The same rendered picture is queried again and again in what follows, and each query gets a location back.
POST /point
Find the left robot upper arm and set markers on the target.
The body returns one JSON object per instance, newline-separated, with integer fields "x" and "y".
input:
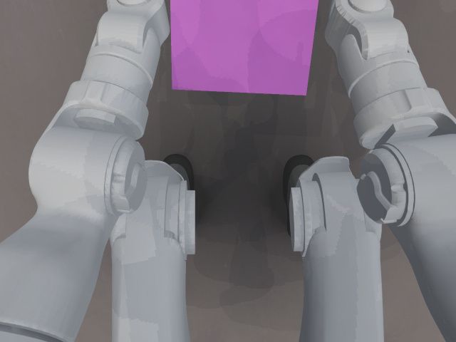
{"x": 82, "y": 181}

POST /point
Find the carton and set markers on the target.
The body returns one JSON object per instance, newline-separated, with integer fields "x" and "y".
{"x": 242, "y": 46}

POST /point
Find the robot right thigh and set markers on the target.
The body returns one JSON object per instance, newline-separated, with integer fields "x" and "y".
{"x": 343, "y": 299}

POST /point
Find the robot left forearm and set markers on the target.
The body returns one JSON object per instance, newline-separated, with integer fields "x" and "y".
{"x": 112, "y": 94}

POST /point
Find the left robot foot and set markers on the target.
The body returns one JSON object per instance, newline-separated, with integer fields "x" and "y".
{"x": 183, "y": 166}

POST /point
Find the robot right forearm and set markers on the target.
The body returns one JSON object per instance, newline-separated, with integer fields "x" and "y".
{"x": 381, "y": 74}

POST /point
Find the right robot upper arm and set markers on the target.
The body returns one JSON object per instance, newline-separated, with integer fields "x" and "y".
{"x": 410, "y": 185}

